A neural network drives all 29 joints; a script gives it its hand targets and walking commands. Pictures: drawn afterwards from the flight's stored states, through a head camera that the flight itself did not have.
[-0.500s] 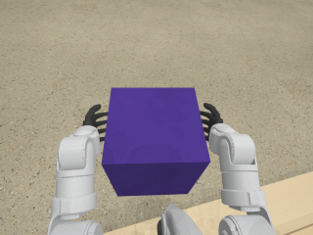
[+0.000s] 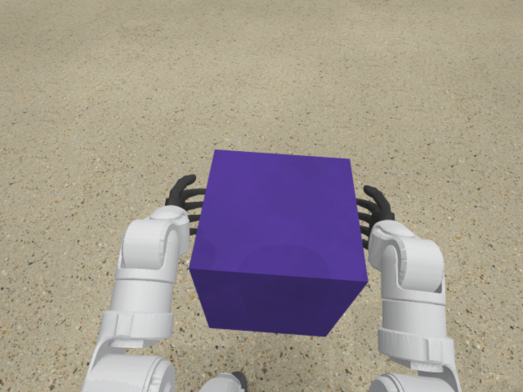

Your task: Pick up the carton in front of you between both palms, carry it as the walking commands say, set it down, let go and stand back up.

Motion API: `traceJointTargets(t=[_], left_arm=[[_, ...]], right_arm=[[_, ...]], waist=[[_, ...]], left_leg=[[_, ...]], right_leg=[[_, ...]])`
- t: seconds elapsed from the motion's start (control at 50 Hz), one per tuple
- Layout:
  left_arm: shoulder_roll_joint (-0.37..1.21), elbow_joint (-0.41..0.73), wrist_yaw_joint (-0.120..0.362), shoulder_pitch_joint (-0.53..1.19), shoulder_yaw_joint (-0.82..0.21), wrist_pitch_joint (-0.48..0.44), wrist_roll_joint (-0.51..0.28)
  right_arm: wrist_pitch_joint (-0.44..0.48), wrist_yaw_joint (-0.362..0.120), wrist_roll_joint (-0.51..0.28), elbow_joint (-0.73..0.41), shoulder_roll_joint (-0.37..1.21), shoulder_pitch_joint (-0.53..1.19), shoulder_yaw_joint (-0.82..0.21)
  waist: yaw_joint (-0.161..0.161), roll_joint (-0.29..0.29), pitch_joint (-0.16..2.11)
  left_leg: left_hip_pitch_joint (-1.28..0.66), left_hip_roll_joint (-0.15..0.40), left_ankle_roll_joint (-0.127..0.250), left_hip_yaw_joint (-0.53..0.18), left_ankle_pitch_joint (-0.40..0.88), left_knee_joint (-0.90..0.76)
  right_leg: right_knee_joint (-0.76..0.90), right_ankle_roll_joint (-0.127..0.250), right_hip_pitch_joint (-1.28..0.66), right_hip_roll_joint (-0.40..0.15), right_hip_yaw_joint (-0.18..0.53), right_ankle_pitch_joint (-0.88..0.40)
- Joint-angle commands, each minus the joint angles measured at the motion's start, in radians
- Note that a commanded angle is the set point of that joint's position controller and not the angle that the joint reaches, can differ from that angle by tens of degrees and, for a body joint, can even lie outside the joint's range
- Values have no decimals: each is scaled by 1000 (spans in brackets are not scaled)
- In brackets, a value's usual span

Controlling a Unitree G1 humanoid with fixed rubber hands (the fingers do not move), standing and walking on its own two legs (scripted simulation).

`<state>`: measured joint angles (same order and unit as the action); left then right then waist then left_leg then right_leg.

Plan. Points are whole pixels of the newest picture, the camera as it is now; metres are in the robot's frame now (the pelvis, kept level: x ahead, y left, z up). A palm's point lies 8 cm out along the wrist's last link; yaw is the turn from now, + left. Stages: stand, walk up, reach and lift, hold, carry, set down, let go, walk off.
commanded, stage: carry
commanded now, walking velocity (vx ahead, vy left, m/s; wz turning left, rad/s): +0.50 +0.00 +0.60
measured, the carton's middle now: (274, 249) +0.35 +0.02 +0.01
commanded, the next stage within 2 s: none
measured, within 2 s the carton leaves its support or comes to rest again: neither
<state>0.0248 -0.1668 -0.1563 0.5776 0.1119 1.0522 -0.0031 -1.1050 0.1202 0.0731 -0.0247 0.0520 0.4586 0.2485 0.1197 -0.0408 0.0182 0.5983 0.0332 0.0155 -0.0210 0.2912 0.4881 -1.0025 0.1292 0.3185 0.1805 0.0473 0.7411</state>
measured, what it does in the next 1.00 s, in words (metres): goes down, turning left: left foot 0.12 m lower, then right foot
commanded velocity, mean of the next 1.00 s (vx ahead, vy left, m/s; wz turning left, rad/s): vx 0.50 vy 0.00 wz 0.31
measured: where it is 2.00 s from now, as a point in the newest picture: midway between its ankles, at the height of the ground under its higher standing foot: (220, 190)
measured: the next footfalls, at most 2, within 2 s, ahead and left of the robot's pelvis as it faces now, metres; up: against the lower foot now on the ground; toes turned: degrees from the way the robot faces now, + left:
left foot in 0.04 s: +0.23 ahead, +0.10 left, -0.12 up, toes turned +3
right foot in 0.50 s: +0.52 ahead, -0.03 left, -0.12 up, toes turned +14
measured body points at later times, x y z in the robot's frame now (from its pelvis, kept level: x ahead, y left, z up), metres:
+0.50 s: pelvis +0.33 +0.04 -0.06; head +0.37 +0.05 +0.39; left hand +0.66 +0.26 +0.03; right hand +0.73 -0.04 +0.04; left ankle +0.20 +0.09 -0.77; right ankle +0.48 -0.04 -0.78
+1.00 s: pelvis +0.59 +0.15 -0.04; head +0.58 +0.14 +0.41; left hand +0.80 +0.41 +0.04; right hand +0.92 +0.13 +0.04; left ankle +0.55 +0.22 -0.78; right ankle +0.55 +0.00 -0.71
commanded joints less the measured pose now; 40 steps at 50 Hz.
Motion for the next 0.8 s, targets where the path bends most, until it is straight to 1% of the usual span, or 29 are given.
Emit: traceJointTargets(t=[0.0, 0.02, 0.04, 0.06, 0.08, 0.1, 0.12, 0.14, 0.16, 0.18, 0.2, 0.22, 0.26, 0.34, 0.4, 0.42, 0.44, 0.46, 0.48, 0.5, 0.52, 0.54, 0.56, 0.58, 0.62, 0.66, 0.7, 0.74, 0.78], left_arm=[[1097, 159, 276, 563, -646, -22, -417], [1075, 146, 272, 549, -641, -21, -404], [1048, 134, 270, 532, -632, -13, -391], [1048, 128, 264, 553, -622, 2, -384], [1003, 115, 252, 548, -601, 17, -375], [996, 133, 245, 558, -591, 25, -369], [993, 160, 238, 598, -582, 22, -357], [1015, 178, 232, 624, -576, 18, -348], [1027, 198, 227, 629, -573, 14, -336], [1039, 211, 222, 638, -571, 9, -328], [1049, 221, 217, 628, -574, 4, -316], [1047, 232, 212, 619, -577, -1, -307], [1033, 250, 202, 594, -586, -10, -287], [1009, 287, 195, 569, -616, -18, -269], [984, 325, 199, 593, -643, -7, -284], [974, 329, 200, 595, -648, 2, -291], [963, 322, 202, 591, -649, 10, -292], [955, 302, 205, 560, -642, 19, -289], [939, 278, 209, 523, -625, 24, -282], [881, 243, 211, 532, -587, 28, -260], [901, 216, 215, 500, -590, 33, -268], [933, 232, 222, 523, -594, 33, -281], [968, 261, 232, 581, -606, 34, -301], [1001, 286, 242, 649, -623, 36, -327], [1034, 309, 259, 695, -638, 46, -373], [1047, 310, 278, 679, -643, 65, -402], [1057, 300, 298, 634, -634, 84, -413], [1066, 286, 316, 583, -622, 101, -410], [1073, 281, 330, 521, -622, 115, -398]], right_arm=[[41, -192, -351, -55, 959, 694, -744], [35, -195, -348, -43, 929, 679, -738], [28, -199, -339, -20, 883, 652, -718], [23, -203, -335, -6, 834, 677, -706], [13, -205, -353, 59, 843, 617, -701], [15, -208, -373, 61, 869, 613, -708], [16, -215, -410, 36, 923, 655, -732], [22, -224, -445, -5, 968, 737, -756], [28, -229, -482, -31, 1011, 789, -775], [35, -233, -512, -52, 1043, 825, -790], [41, -235, -534, -66, 1065, 834, -800], [46, -237, -544, -76, 1080, 837, -806], [49, -242, -551, -80, 1085, 815, -812], [53, -251, -542, -81, 1067, 763, -825], [44, -247, -524, -98, 1027, 745, -819], [37, -243, -514, -94, 1010, 737, -813], [28, -239, -505, -79, 994, 717, -807], [20, -237, -497, -61, 975, 703, -796], [12, -239, -490, -49, 956, 717, -789], [-5, -245, -493, -14, 985, 711, -794], [-11, -246, -485, -1, 964, 705, -780], [-12, -249, -485, 5, 981, 725, -770], [-9, -249, -481, 6, 1003, 752, -766], [-7, -245, -471, 5, 1017, 771, -761], [-9, -228, -444, 9, 1036, 758, -750], [-14, -206, -403, 21, 1038, 685, -735], [-22, -189, -355, 19, 1031, 614, -716], [-33, -181, -318, -4, 1024, 569, -709], [-46, -187, -301, -32, 1023, 531, -715]], waist=[[0, 145, 361], [-74, 139, 392], [-122, 40, 444], [-117, -149, 532], [-193, -182, 619], [-222, -165, 636], [-214, -40, 582], [-208, 14, 543], [-198, 42, 504], [-195, 34, 481], [-187, 2, 468], [-183, -27, 476], [-190, -60, 483], [-193, -60, 479], [-206, -85, 466], [-201, -88, 468], [-182, -74, 491], [-140, -54, 544], [-90, 58, 595], [-97, 317, 698], [-85, 278, 715], [-83, 227, 634], [-89, 138, 555], [-94, 115, 490], [-94, 155, 445], [-95, 197, 453], [-96, 236, 460], [-93, 249, 439], [-88, 254, 400]], left_leg=[[-168, -43, 49, 111, 156, -240], [-355, -37, 59, 126, 89, -211], [-588, 10, 66, 47, 82, -100], [-985, 231, 199, -204, 457, 221], [-1143, 326, 326, -466, 180, 187], [-1110, 320, 392, -635, -217, 60], [-997, 271, 350, -613, -299, -4], [-924, 255, 334, -589, -199, 14], [-818, 219, 300, -523, -143, 17], [-737, 198, 287, -486, -125, -6], [-690, 177, 282, -463, -153, -38], [-686, 168, 283, -439, -119, -36], [-680, 145, 268, -374, 44, -11], [-675, 67, 207, -277, 288, 42], [-687, 38, 181, -250, 315, 82], [-654, 25, 163, -228, 324, 117], [-578, 10, 133, -183, 329, 183], [-432, 1, 91, -130, 253, 289], [-227, -19, 53, -96, -95, 441], [88, -136, -6, 1, -805, 689], [118, -75, 6, -38, -837, 794], [147, -41, 10, -37, -798, 777], [147, -18, 5, -24, -755, 696], [117, -1, -4, -17, -732, 579], [20, -29, -17, 35, -755, 394], [-24, -46, -24, 78, -728, 271], [-78, -56, -21, 118, -613, 159], [-140, -71, -19, 160, -538, 59], [-195, -72, -19, 188, -476, -33]], right_leg=[[-35, 52, -274, -173, 111, -731], [-155, 24, -186, -181, 51, -784], [-330, -16, -3, -157, -27, -621], [-559, -88, 374, -133, -32, -94], [-715, -123, 612, -115, -38, -9], [-715, -123, 688, -123, -38, -60], [-609, -120, 666, -157, -32, -104], [-535, -121, 649, -172, -9, -177], [-415, -127, 600, -196, -1, -254], [-327, -135, 547, -200, -2, -281], [-263, -143, 516, -202, -15, -262], [-189, -151, 505, -203, -23, -260], [-62, -161, 480, -202, -35, -346], [162, -157, 389, -163, -78, -557], [349, -143, 306, -132, -104, -617], [428, -136, 217, -119, -116, -634], [517, -127, 49, -113, -133, -700], [608, -106, -224, -169, -106, -807], [587, -55, -493, -381, 101, -956], [544, 102, -797, -675, 496, -1209], [541, 152, -772, -676, 542, -1068], [582, 116, -700, -611, 464, -972], [627, 80, -623, -577, 375, -920], [672, 51, -541, -549, 299, -874], [716, 15, -452, -498, 165, -868], [708, 10, -456, -478, 87, -941], [699, -15, -450, -460, 15, -1007], [700, -39, -414, -440, -45, -991], [693, -47, -385, -435, -81, -945]])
